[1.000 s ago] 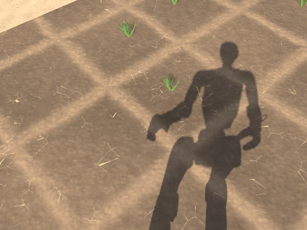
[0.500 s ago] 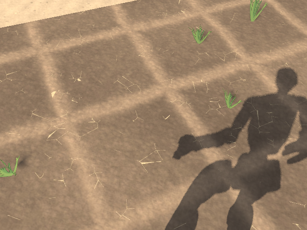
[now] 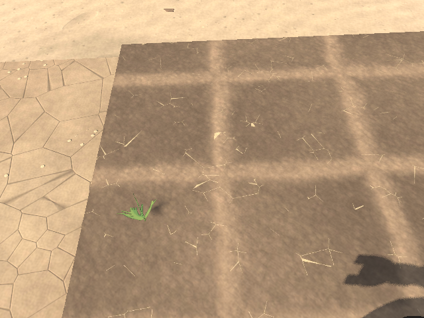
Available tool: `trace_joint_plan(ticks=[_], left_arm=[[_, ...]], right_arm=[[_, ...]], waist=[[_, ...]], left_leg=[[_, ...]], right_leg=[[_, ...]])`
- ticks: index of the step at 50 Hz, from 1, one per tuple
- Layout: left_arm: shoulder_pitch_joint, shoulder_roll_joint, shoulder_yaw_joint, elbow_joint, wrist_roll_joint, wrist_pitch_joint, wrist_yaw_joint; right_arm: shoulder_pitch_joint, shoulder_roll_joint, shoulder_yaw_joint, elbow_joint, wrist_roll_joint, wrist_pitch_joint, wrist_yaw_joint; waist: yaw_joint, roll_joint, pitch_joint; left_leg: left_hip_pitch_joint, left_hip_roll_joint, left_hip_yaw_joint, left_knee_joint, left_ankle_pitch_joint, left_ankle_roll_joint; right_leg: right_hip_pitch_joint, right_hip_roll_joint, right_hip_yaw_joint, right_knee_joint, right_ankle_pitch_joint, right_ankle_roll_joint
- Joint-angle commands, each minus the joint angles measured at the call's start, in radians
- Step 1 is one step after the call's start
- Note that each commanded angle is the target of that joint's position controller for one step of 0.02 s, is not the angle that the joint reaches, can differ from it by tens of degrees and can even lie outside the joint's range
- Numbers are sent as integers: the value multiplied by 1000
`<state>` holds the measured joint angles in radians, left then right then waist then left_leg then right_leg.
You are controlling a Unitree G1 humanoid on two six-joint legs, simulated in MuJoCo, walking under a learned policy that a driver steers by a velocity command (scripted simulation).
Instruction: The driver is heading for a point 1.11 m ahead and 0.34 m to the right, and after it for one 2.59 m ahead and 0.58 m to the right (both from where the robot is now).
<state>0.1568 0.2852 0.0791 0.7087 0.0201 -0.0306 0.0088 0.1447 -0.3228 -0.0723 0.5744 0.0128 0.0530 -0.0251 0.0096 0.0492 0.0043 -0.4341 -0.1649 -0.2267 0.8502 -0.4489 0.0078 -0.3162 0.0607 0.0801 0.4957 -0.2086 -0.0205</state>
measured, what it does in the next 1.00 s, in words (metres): walks ahead, turning right: left foot, then right foot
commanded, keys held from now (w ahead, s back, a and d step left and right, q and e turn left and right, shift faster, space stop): w+shift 0.28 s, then w+e+shift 0.72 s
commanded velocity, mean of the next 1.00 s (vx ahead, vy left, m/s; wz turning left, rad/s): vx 0.82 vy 0.00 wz -0.40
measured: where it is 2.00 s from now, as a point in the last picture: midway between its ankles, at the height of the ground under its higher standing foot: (367, 127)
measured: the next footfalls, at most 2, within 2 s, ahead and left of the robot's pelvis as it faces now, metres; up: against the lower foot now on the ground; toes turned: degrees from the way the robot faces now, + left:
left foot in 0.30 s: +0.10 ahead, +0.15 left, +0.00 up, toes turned +4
right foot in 0.76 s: +0.49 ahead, -0.05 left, +0.00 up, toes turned -19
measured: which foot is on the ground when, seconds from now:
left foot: up 0.00-0.28, down 0.30-0.74, up 0.76-1.00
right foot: down 0.00-0.30, up 0.32-0.74, down 0.76-1.00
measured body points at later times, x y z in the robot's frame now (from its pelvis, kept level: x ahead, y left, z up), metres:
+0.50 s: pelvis +0.14 +0.06 +0.00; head +0.15 +0.07 +0.45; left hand +0.28 +0.31 -0.11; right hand +0.18 -0.22 -0.10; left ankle +0.06 +0.15 -0.73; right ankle +0.19 -0.09 -0.65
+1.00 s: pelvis +0.53 -0.06 +0.00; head +0.55 -0.06 +0.44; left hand +0.66 +0.21 -0.13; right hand +0.60 -0.35 -0.08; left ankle +0.71 +0.09 -0.66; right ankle +0.46 -0.04 -0.73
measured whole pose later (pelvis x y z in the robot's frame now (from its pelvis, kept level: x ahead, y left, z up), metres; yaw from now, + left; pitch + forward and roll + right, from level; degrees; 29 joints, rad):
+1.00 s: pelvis +0.53 -0.06 +0.00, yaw -28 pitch +1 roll -1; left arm 0.45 0.32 0.07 0.82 0.01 -0.04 -0.01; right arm 0.11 -0.25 0.02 0.61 -0.07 -0.06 0.02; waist 0.04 0.00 0.03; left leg -0.71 0.16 -0.09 1.07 -0.27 -0.06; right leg -0.09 0.23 0.09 0.40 -0.30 -0.19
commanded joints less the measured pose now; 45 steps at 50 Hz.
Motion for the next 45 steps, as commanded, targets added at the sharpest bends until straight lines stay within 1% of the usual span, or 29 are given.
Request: trace_joint_plan(ticks=[1,2,4,8,9,10,11,12,14,15,16,17,18,19,21,25,29,32,34,35,36,37,38,39,40,41,42,43,45], left_arm=[[20,138,26,-70,-24,-16,12],[51,143,25,-58,-31,-17,18],[104,153,22,-50,-24,-27,21],[132,162,20,-59,-34,-38,17],[152,201,35,-28,21,-18,-13],[132,208,41,-34,18,-8,-28],[128,200,40,-34,9,-3,-36],[131,191,38,-31,2,2,-40],[121,156,29,-28,-7,9,-36],[95,99,13,-43,0,6,-31],[19,-15,-20,-93,-2,-8,-31],[-34,-6,-24,-152,-18,-21,-28],[-75,55,-9,-151,-6,-21,-29],[-43,74,-1,-125,-2,-23,-42],[41,98,10,-67,11,-9,-70],[-17,70,1,-59,8,20,-90],[-145,58,-16,-91,9,22,-108],[-242,29,-42,-130,9,20,-123],[-226,27,-50,-135,1,23,-113],[-166,48,-46,-122,-2,24,-104],[-39,82,-34,-91,-6,23,-95],[158,130,-10,-35,-10,19,-83],[376,186,22,32,-2,11,-63],[345,239,44,51,-8,20,-37],[261,330,63,13,5,38,-36],[276,301,65,-1,-4,37,-34],[272,272,59,18,-6,31,-25],[243,231,50,27,-1,20,-20],[175,186,28,14,-6,-6,-8]], right_arm=[[61,-119,-33,-32,-10,-33,8],[54,-107,-27,-30,-10,-43,16],[14,-71,-13,-36,-9,-69,28],[-44,-20,10,-48,4,-109,24],[-31,-34,17,-33,-79,-75,71],[-18,-24,15,-28,-67,-62,90],[-9,-32,15,-24,-53,-58,90],[4,-35,16,-22,-47,-58,82],[113,-37,18,19,-45,-75,54],[253,-58,10,59,-45,-95,41],[416,-140,-2,70,-63,-110,29],[390,-258,-35,68,-67,-111,20],[344,-199,-26,66,-62,-115,19],[282,-144,-7,58,-56,-122,22],[203,-92,12,51,-49,-129,17],[263,-61,17,113,-46,-155,26],[312,-35,23,175,-50,-166,25],[352,-48,23,224,-47,-167,12],[354,-91,17,240,-49,-161,-2],[351,-125,9,244,-53,-150,-14],[321,-160,-1,239,-61,-132,-23],[276,-191,-13,223,-69,-114,-26],[234,-197,-15,203,-68,-108,-18],[232,-77,14,193,-77,-119,8],[208,-19,32,81,-51,-143,25],[85,-80,30,41,-59,-169,24],[77,-80,36,30,-51,-185,28],[91,-80,40,46,-56,-185,25],[131,-68,48,59,-91,-145,27]], waist=[[-7,-218,-60],[9,-197,-36],[30,-175,-6],[51,-226,7],[43,-194,6],[36,-252,19],[33,-268,21],[23,-259,26],[-46,-151,17],[-117,-44,-15],[-201,184,-75],[-179,215,-1],[-152,68,54],[-107,43,50],[-43,66,23],[-46,42,104],[-60,28,156],[-72,8,179],[-38,39,115],[6,73,62],[80,102,-12],[173,117,-108],[267,74,-196],[180,-106,-157],[89,-287,-196],[140,-94,-179],[93,-41,-79],[34,39,9],[-47,40,57]], left_leg=[[-253,107,81,279,18,-49],[-286,123,108,308,63,-53],[-280,150,174,271,127,-43],[-139,174,231,-4,165,-35],[-33,138,268,-94,104,-26],[42,123,291,-166,76,-19],[92,119,305,-216,61,-11],[144,122,317,-277,84,2],[379,117,334,-400,186,34],[595,177,245,-414,127,42],[686,451,-102,-557,-246,52],[611,612,-446,-698,-466,118],[575,594,-404,-680,-422,126],[538,533,-275,-657,-305,100],[452,447,-69,-695,-137,69],[405,398,163,-762,122,64],[440,374,342,-797,328,43],[484,368,450,-781,664,14],[537,378,500,-661,1272,-2],[587,397,504,-556,1508,-8],[602,420,500,-385,1644,-3],[548,443,483,-148,1676,19],[365,425,471,172,1460,38],[41,277,441,493,382,31],[-363,101,306,790,-42,-16],[-456,164,140,768,69,0],[-438,206,132,672,127,5],[-378,246,142,571,142,-1],[-269,287,144,470,100,-36]], right_leg=[[203,-319,441,-303,-521,-167],[210,-313,422,-310,-511,-160],[178,-274,345,-330,-469,-148],[103,-249,253,-351,-351,-156],[44,-199,189,-353,-369,-135],[-2,-186,155,-347,-343,-129],[-22,-196,151,-332,-330,-134],[-47,-215,157,-308,-334,-141],[-184,-200,138,-187,-375,-131],[-344,-137,118,-3,-366,-104],[-474,-23,10,397,-370,-60],[-708,14,42,558,-264,-63],[-748,-52,107,643,-149,-69],[-712,-61,109,642,-72,-60],[-590,-91,56,650,8,-20],[-613,-98,15,670,131,-9],[-606,-107,-94,530,202,-46],[-506,-95,-221,353,181,-99],[-335,-16,-308,274,135,-149],[-265,20,-321,264,85,-169],[-143,49,-311,261,20,-191],[58,75,-279,264,-66,-221],[362,77,-184,158,-95,-254],[532,-70,43,151,-241,-278],[695,-263,631,-62,-358,-448],[672,-285,717,-196,-348,-428],[543,-285,663,-253,-291,-394],[387,-251,573,-274,-196,-358],[182,-159,420,-281,-85,-337]])
Over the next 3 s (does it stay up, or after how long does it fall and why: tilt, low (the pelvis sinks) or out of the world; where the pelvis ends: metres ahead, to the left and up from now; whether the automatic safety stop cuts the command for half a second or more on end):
stays up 2.20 -0.70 -0.09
